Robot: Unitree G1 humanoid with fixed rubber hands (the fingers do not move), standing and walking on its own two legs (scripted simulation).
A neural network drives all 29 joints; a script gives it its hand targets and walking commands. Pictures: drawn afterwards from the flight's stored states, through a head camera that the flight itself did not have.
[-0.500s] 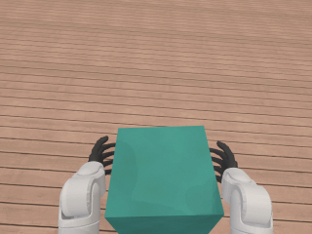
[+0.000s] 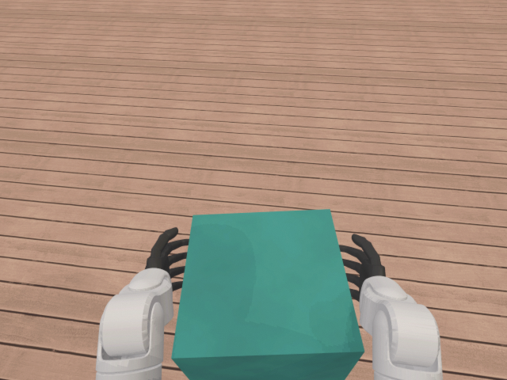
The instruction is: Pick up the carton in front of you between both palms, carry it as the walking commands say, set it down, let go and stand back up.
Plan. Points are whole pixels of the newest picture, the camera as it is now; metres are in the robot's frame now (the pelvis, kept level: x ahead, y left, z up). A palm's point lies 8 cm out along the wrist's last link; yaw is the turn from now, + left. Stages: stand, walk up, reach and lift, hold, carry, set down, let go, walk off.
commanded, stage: carry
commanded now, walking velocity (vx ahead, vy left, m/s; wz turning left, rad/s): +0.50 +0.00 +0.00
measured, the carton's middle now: (265, 309) +0.26 +0.00 -0.03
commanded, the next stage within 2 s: none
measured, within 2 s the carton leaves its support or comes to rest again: neither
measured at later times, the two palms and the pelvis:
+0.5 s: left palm (179, 121) +0.63 +0.19 +0.07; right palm (318, 126) +0.60 -0.11 +0.07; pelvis +0.34 +0.06 +0.00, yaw -4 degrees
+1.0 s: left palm (209, 63) +0.88 +0.16 +0.06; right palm (319, 68) +0.88 -0.14 +0.05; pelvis +0.61 +0.02 -0.01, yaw -1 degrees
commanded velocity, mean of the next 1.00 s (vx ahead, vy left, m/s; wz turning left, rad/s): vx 0.25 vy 0.00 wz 0.00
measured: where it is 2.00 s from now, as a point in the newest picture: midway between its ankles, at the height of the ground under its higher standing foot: (255, 283)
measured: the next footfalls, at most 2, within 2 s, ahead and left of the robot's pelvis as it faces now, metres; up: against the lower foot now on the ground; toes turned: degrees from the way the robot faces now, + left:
left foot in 0.28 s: +0.40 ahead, +0.13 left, +0.00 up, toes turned +10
right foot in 0.76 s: +0.69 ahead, -0.07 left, +0.00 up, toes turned +3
